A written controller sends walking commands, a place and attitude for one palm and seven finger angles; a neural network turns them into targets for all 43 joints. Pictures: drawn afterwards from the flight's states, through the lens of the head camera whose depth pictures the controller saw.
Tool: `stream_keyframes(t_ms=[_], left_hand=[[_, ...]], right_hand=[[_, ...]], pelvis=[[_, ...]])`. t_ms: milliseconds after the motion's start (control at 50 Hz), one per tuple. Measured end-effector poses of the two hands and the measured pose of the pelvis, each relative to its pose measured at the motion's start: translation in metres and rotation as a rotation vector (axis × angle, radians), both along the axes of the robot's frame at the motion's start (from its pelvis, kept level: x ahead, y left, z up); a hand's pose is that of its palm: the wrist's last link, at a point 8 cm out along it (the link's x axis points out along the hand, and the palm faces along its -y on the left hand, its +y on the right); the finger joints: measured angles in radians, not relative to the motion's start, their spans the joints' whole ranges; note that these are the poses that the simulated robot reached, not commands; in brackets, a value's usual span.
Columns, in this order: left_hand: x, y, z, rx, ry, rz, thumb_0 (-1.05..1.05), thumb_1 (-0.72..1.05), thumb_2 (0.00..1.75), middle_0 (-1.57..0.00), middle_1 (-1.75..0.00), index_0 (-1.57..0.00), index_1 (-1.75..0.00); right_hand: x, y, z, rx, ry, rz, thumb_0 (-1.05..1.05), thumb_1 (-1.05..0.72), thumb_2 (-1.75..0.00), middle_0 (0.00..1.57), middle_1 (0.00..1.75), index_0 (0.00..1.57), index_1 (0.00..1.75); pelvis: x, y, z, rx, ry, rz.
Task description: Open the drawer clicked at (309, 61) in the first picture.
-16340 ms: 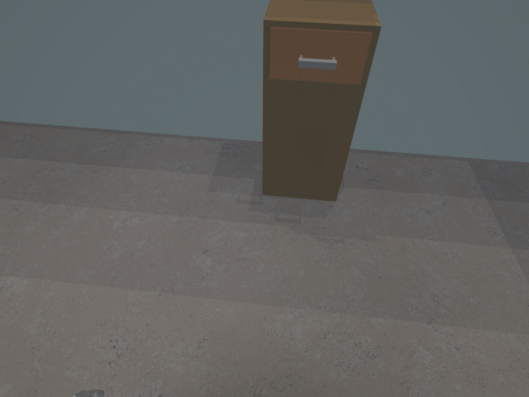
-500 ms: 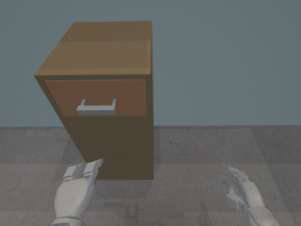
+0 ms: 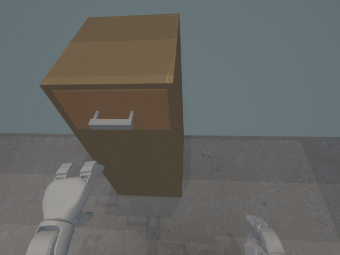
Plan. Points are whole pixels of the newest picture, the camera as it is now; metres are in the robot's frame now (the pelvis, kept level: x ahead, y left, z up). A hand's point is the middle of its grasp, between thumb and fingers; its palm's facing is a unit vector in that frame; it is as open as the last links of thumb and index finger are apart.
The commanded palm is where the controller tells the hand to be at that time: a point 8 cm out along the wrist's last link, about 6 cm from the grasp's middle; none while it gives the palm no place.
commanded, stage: raise the hand with hooked fingers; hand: left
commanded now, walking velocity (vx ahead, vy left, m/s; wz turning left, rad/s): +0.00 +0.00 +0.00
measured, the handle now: (112, 119) +0.49 +0.25 +0.00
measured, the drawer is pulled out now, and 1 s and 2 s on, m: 0.00 0.00 0.00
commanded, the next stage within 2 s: move the hooked fingers above the handle in 1.00 s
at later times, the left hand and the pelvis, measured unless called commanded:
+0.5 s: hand (62, 160) +0.28 +0.27 +0.09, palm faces +0.05 -0.07 -1.00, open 13.7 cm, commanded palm +0.26 +0.28 +0.15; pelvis -0.01 +0.03 +0.02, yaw +1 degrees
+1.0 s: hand (55, 153) +0.29 +0.29 +0.10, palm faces +0.03 -0.07 -1.00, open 13.8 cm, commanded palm +0.27 +0.29 +0.17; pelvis -0.01 +0.05 +0.02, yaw +1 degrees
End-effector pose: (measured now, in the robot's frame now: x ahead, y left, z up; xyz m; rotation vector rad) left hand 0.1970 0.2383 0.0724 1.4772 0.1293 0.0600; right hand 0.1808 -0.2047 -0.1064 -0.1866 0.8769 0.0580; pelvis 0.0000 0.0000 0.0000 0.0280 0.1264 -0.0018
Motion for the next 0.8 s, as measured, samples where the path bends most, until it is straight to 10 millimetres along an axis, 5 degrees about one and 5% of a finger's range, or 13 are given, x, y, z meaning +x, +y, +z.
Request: stream_keyframes(t_ms=[200, 560, 680, 800], left_hand=[[0.029, 0.016, 0.026, 0.002, -0.095, 0.013, 0.00, -0.19, 0.43, -0.29, -0.99, -0.30, -1.00], [0.063, 0.043, 0.080, 0.028, -0.078, -0.015, 0.00, -0.48, 0.31, -0.31, -1.18, -0.32, -1.19], [0.074, 0.053, 0.093, 0.033, -0.065, -0.044, -0.01, -0.49, 0.30, -0.32, -1.19, -0.32, -1.20], [0.074, 0.057, 0.085, 0.009, -0.022, -0.069, -0.01, -0.49, 0.30, -0.31, -1.19, -0.32, -1.20]], right_hand=[[-0.016, -0.028, 0.007, -0.078, 0.014, -0.116, 0.01, -0.91, -0.90, 0.20, 0.30, 0.20, 0.30], [0.017, 0.044, 0.039, 0.024, -0.108, -0.023, 0.01, -0.91, -0.90, 0.20, 0.30, 0.20, 0.30], [0.006, 0.050, 0.034, 0.023, -0.062, -0.018, 0.01, -0.90, -0.90, 0.20, 0.30, 0.20, 0.30], [-0.011, 0.040, 0.026, 0.001, 0.000, -0.040, 0.01, -0.90, -0.90, 0.20, 0.30, 0.20, 0.30]], pelvis=[[-0.002, 0.016, 0.005, -0.009, -0.025, 0.000], [-0.010, 0.038, 0.018, -0.025, -0.113, 0.019], [-0.010, 0.043, 0.020, -0.029, -0.112, 0.026], [-0.009, 0.047, 0.021, -0.031, -0.097, 0.021]])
